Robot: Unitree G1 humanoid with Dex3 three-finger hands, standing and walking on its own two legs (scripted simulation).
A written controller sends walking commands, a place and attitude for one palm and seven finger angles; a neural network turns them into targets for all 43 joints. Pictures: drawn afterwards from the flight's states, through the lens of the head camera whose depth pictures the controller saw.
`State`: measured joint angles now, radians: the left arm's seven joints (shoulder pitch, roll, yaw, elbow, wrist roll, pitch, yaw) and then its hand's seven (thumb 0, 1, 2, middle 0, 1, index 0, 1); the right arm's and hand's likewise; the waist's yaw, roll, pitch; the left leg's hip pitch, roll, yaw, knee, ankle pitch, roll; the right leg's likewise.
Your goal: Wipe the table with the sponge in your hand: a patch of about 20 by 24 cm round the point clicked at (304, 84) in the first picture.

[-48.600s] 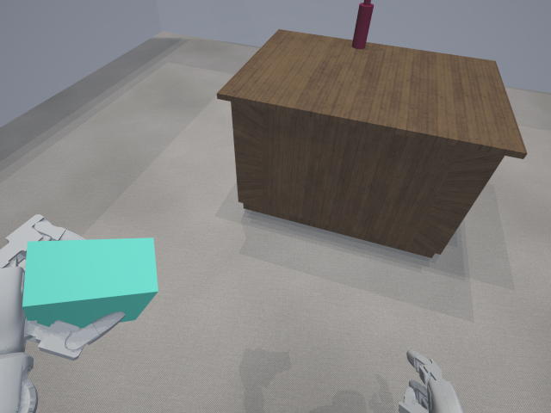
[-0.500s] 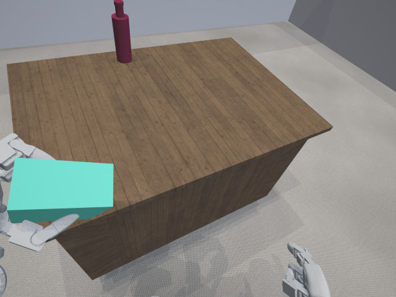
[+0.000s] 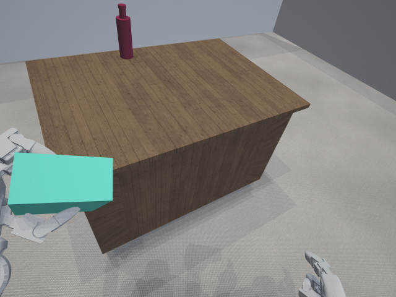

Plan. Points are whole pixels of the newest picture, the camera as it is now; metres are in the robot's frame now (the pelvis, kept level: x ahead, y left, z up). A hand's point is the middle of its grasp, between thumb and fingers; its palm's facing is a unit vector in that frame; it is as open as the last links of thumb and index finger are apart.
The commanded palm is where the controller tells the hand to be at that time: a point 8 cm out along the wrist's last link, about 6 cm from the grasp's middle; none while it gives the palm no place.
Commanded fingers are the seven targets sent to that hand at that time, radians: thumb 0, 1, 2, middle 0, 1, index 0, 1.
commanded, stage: stop stepping back and stand still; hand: left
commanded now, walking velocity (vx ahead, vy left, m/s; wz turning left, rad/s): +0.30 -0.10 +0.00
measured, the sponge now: (75, 187) +0.24 +0.21 +0.16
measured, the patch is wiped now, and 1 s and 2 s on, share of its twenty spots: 1.00 1.00 1.00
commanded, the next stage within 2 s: stand and wait in 1.14 s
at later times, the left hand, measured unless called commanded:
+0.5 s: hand out of the picture +0.09 +0.24 +0.18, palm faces +0.38 -0.86 -0.34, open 10.2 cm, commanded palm +0.04 +0.28 +0.20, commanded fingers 0.00 0.10 1.30 -1.20 -1.60 -1.20 -1.60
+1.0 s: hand out of the picture +0.05 +0.22 +0.18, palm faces +0.37 -0.85 -0.38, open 10.2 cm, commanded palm +0.00 +0.26 +0.20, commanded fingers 0.00 0.10 1.30 -1.20 -1.60 -1.20 -1.60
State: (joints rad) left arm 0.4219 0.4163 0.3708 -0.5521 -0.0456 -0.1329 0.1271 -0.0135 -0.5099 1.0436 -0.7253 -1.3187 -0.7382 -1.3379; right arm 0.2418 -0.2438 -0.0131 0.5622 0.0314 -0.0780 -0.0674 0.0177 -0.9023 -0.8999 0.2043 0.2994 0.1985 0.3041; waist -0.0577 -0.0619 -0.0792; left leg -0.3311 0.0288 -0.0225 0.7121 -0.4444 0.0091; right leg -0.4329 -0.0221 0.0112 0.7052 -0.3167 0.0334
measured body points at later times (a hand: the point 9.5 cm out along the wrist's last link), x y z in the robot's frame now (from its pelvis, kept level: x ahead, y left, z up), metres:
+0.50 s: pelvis -0.12 +0.00 -0.01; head -0.17 +0.03 +0.44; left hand +0.06 +0.28 +0.20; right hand +0.03 -0.24 -0.07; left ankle -0.12 +0.10 -0.71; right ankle -0.04 -0.09 -0.67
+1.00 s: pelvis -0.17 -0.02 +0.00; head -0.19 +0.00 +0.45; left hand +0.02 +0.26 +0.20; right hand -0.01 -0.27 -0.06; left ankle -0.14 +0.09 -0.71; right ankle -0.13 -0.14 -0.68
